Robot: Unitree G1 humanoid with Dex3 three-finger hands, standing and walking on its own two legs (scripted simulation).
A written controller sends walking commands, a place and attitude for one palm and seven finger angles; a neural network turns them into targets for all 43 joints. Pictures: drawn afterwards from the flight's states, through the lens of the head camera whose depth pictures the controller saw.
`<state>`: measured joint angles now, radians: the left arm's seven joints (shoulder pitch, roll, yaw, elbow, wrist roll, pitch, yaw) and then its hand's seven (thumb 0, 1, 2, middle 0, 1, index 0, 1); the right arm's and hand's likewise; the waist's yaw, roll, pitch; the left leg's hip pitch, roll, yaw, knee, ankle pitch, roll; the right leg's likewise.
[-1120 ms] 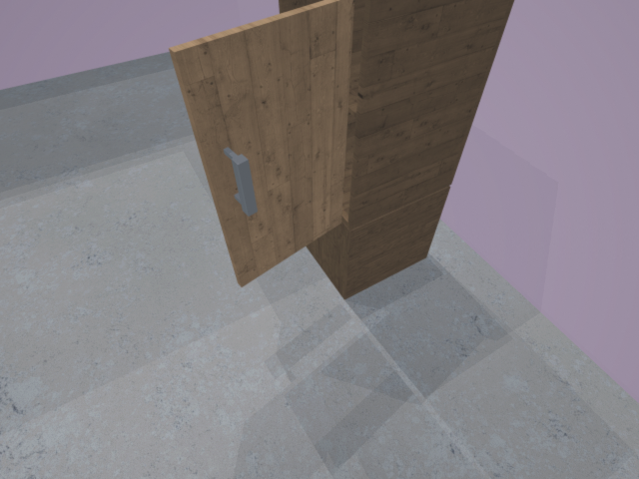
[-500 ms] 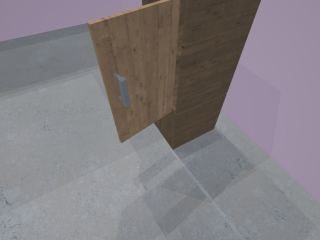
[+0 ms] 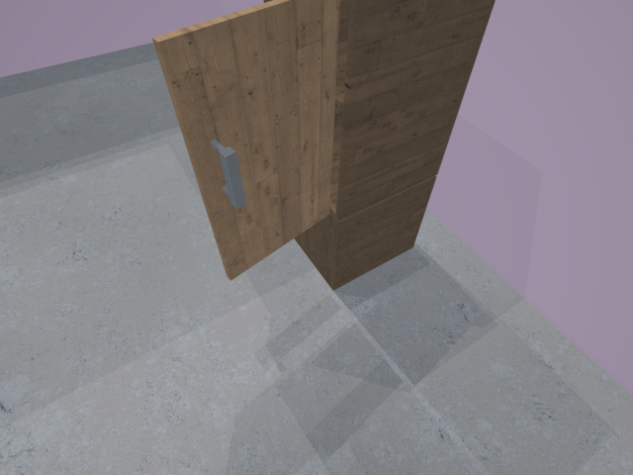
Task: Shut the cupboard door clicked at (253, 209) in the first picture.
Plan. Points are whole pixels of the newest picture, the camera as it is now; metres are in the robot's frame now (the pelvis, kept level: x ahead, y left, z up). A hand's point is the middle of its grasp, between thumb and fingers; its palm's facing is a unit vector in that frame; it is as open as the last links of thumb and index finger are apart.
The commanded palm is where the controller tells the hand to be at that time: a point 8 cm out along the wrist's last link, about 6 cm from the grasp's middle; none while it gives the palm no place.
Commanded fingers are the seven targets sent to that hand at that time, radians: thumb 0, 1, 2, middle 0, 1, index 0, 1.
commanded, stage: walk to a spot facing it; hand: left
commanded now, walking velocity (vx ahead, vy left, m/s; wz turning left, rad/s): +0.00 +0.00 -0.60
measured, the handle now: (227, 174) +0.60 +0.21 +0.00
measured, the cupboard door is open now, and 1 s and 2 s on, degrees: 100 100 100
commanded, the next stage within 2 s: none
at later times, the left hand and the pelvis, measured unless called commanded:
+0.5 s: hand out of the picture +0.06 +0.15 -0.17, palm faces -0.24 -0.94 -0.25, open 7.4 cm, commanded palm none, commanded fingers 0.00 0.90 0.90 -0.20 -0.30 -0.20 -0.30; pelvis -0.02 -0.04 +0.00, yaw -16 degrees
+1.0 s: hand (260, 464) +0.17 +0.10 -0.18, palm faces -0.52 -0.80 -0.30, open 7.4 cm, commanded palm none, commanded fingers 0.00 0.90 0.90 -0.20 -0.30 -0.20 -0.30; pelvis -0.03 -0.05 -0.02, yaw -33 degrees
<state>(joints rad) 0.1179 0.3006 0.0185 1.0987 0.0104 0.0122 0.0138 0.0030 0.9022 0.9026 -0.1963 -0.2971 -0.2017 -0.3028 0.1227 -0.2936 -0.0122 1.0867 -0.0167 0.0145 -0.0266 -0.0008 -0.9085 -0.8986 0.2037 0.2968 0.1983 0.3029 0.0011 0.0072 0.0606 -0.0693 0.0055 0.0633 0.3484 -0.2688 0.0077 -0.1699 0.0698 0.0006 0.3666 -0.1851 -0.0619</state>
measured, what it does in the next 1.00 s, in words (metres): steps on the spot, turning right: left foot, then right foot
